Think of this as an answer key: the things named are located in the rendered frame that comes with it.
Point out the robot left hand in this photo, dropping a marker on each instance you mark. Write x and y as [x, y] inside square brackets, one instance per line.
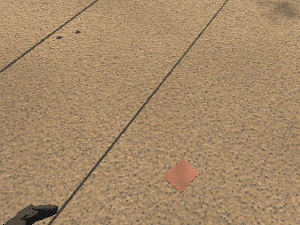
[31, 214]

